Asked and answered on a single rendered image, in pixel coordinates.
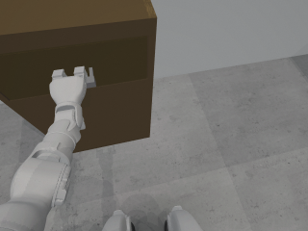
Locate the left robot upper arm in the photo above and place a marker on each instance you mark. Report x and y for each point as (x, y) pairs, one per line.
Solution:
(40, 186)

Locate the left robot hand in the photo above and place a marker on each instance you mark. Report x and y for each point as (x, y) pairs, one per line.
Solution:
(65, 88)

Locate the robot right shin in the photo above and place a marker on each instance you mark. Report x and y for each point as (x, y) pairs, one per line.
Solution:
(175, 208)

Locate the robot left forearm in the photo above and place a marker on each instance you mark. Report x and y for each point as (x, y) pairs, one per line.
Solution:
(61, 138)

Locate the handle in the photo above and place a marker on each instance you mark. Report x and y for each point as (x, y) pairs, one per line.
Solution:
(90, 80)

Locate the drawer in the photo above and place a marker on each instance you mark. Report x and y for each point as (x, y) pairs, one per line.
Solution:
(29, 73)

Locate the cabinet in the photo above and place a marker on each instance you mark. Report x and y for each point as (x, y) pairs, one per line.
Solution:
(114, 113)

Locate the right robot thigh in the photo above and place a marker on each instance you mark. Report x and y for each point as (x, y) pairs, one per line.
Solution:
(181, 220)

